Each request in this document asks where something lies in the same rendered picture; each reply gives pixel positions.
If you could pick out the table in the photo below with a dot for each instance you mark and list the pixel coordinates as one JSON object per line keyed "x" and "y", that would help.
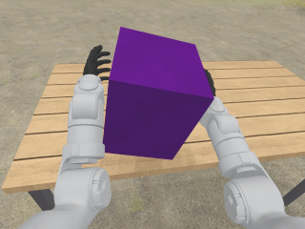
{"x": 267, "y": 100}

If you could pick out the robot left hand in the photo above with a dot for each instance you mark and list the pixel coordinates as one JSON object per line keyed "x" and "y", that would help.
{"x": 92, "y": 63}

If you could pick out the carton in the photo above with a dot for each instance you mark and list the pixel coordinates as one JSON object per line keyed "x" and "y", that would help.
{"x": 157, "y": 93}

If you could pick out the robot right hand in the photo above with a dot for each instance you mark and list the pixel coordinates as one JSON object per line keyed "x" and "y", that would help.
{"x": 210, "y": 80}

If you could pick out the robot left upper arm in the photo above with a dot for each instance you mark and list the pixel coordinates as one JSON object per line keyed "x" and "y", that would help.
{"x": 80, "y": 193}

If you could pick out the robot right upper arm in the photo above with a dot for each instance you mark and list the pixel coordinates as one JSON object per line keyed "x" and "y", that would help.
{"x": 255, "y": 203}

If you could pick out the left robot forearm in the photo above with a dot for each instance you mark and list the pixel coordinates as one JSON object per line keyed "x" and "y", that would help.
{"x": 85, "y": 125}

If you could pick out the right robot forearm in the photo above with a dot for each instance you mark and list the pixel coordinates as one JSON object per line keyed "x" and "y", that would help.
{"x": 235, "y": 159}

